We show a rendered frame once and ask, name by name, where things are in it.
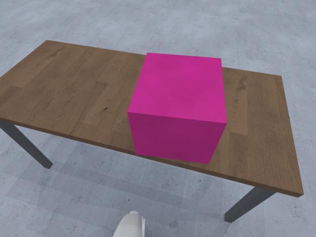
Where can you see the carton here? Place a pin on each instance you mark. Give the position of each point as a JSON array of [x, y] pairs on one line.
[[178, 110]]

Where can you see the robot left thigh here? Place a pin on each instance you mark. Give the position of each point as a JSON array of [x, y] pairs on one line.
[[131, 225]]

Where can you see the table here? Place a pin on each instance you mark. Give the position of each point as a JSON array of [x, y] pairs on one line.
[[83, 93]]

